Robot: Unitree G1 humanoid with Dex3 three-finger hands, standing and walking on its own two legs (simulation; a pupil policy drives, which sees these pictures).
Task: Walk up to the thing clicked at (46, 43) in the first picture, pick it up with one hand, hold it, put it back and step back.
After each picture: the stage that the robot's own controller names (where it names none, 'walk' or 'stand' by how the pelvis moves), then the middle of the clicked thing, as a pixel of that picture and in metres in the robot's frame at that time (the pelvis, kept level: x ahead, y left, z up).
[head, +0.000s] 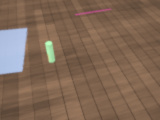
stand; (50, 52) +1.25 +0.37 -0.65
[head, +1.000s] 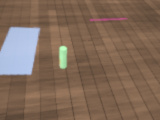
walk; (63, 57) +1.15 +0.16 -0.63
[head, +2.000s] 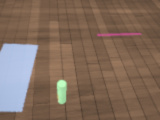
walk; (61, 92) +0.72 +0.15 -0.63
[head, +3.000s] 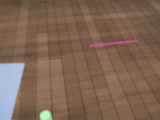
stand; out of the picture +0.48 +0.24 -0.63
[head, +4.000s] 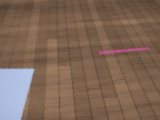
stand; out of the picture +0.43 +0.22 -0.65
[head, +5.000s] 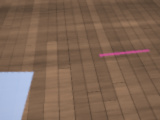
stand; out of the picture +0.41 +0.22 -0.65
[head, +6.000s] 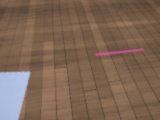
stand; out of the picture +0.43 +0.23 -0.66
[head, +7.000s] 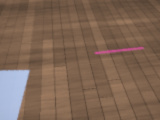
stand; out of the picture +0.43 +0.23 -0.66
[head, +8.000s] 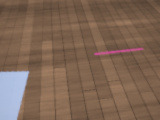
stand; out of the picture +0.42 +0.23 -0.66
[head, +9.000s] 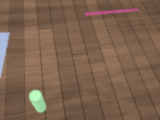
go down; (38, 102) +0.45 +0.24 -0.54
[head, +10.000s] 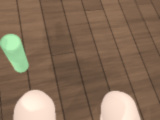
go down; (16, 56) +0.49 +0.28 -0.25
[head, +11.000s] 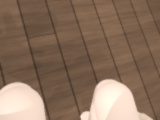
close in; out of the picture +0.47 +0.31 -0.21
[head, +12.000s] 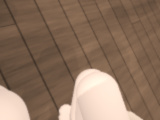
close; out of the picture +0.45 +0.34 -0.16
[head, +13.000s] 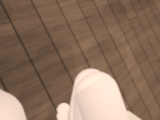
lift; out of the picture +0.44 +0.35 -0.16
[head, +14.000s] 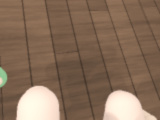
lift; out of the picture +0.33 +0.32 -0.04
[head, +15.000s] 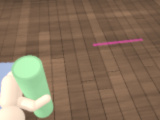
hold; (37, 91) +0.32 +0.16 +0.07
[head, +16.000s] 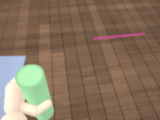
hold; (38, 97) +0.32 +0.16 +0.02
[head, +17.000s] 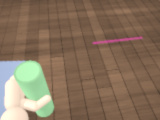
crouch; (37, 93) +0.33 +0.16 +0.02
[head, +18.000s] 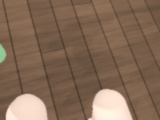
crouch; out of the picture +0.47 +0.28 -0.06
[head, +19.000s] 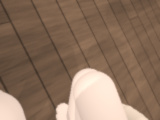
lower; out of the picture +0.43 +0.34 -0.17
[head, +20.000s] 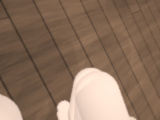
lower; out of the picture +0.44 +0.35 -0.16
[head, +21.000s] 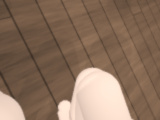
lower; out of the picture +0.44 +0.35 -0.16
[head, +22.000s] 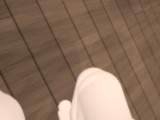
lower; out of the picture +0.44 +0.35 -0.17
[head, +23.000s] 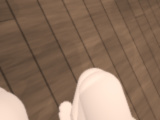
open; out of the picture +0.44 +0.34 -0.17
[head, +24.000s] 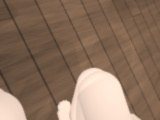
rise; out of the picture +0.43 +0.34 -0.17
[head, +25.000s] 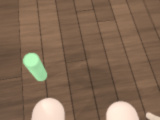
walk; (36, 68) +0.48 +0.26 -0.36
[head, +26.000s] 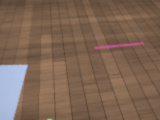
stand; out of the picture +0.43 +0.21 -0.59
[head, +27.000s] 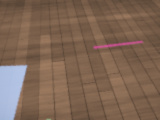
stand; out of the picture +0.43 +0.22 -0.60
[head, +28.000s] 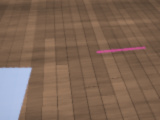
stand; out of the picture +0.43 +0.21 -0.63
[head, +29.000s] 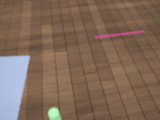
walk; (55, 119) +0.46 +0.20 -0.64
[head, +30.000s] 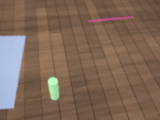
walk; (53, 89) +0.65 +0.19 -0.64
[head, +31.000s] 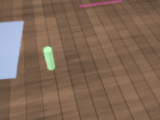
walk; (49, 59) +0.94 +0.33 -0.62
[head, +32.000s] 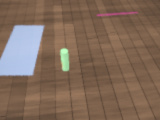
stand; (65, 60) +1.04 +0.22 -0.64
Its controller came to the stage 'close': yes
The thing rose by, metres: 0.67
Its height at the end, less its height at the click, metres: +0.00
